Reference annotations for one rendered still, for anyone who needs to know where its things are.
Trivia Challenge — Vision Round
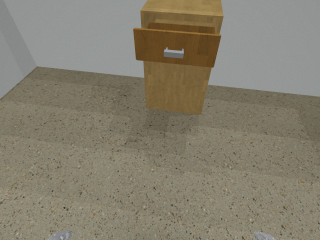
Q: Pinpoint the handle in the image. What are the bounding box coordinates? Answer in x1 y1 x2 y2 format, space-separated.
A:
163 47 184 59

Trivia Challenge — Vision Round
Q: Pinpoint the cabinet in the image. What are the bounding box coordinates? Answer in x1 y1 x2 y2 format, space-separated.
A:
140 0 224 115

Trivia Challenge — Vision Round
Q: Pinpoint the drawer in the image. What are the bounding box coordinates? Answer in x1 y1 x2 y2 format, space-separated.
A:
133 22 221 68

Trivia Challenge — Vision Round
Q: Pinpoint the robot left hand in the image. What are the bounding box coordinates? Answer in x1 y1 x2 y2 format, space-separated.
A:
48 230 73 240

